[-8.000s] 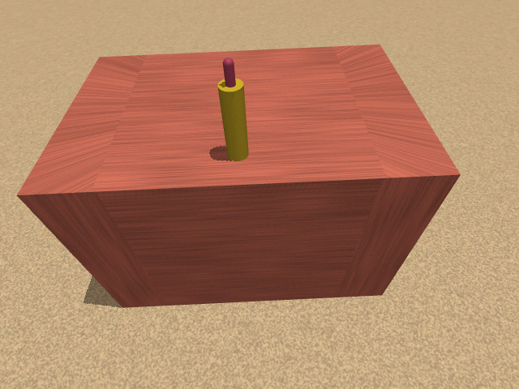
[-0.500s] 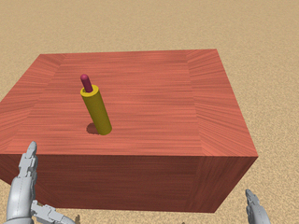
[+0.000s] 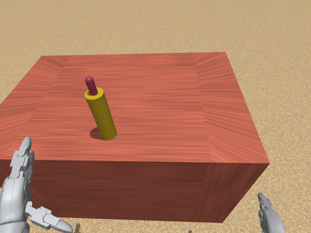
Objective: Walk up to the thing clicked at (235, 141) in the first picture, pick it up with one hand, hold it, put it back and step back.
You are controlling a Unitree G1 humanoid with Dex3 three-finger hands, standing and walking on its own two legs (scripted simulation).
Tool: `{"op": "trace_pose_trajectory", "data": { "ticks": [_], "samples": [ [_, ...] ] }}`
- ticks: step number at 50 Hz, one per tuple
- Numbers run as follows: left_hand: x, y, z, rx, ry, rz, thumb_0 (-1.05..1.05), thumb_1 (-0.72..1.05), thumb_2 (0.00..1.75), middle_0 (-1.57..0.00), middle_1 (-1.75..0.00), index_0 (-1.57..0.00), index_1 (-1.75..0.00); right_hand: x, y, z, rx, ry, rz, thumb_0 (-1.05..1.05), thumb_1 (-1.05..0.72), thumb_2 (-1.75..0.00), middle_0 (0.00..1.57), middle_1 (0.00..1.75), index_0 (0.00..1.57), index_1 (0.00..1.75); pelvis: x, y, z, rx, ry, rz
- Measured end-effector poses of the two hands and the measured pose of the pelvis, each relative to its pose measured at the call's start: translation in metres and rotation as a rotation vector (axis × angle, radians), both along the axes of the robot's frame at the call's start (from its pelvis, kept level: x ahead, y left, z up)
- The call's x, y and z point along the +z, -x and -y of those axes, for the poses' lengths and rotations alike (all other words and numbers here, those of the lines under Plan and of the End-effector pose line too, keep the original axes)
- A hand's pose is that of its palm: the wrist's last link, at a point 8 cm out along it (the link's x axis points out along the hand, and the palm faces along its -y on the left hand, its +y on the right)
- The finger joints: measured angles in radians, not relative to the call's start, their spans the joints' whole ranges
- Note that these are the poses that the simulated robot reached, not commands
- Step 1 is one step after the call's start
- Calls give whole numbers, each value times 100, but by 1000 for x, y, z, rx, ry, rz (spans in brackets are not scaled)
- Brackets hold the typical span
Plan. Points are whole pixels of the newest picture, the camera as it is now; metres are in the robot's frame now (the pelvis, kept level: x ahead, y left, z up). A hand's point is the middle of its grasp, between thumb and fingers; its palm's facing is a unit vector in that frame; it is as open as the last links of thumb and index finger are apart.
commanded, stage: go down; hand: left
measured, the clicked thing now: (100, 110) +0.46 +0.21 +0.05
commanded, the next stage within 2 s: none
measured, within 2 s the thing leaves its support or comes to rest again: neither
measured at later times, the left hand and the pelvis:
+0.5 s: hand (29, 150) +0.28 +0.32 +0.11, palm faces +0.18 -0.98 -0.08, open 17.3 cm; pelvis +0.01 +0.01 +0.00, yaw -1 degrees
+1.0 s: hand (17, 138) +0.30 +0.35 +0.12, palm faces +0.19 -0.98 -0.02, open 17.6 cm; pelvis +0.00 +0.00 +0.00, yaw +0 degrees
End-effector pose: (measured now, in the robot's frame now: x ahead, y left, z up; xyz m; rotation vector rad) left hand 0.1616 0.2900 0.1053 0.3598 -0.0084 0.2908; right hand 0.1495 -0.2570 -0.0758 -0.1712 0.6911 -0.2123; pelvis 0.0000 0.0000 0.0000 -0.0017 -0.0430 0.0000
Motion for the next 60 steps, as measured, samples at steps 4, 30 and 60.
{"op": "trace_pose_trajectory", "data": {
  "ticks": [4,30,60],
  "samples": [
    [3,-12,-15,12,27,33,-1,-59,3,-7,-7,-8,-7,4,-2,9,-26,24,11,-1,52,-5,5,5,5,5,-1,-2,0,3,0,-6],
    [1,-87,-77,-138,313,-2,-1,-47,5,-3,-2,-3,-2,-1,-7,-9,-43,52,-25,-1,52,-6,5,5,5,5,-1,-15,-12,-14,7,-69],
    [17,-130,-121,-102,360,7,-1,-55,9,-3,-4,-3,-5,0,20,-1,-28,140,-59,-1,54,-5,5,5,5,5,-3,1,-5,-7,12,-121]
  ]
}}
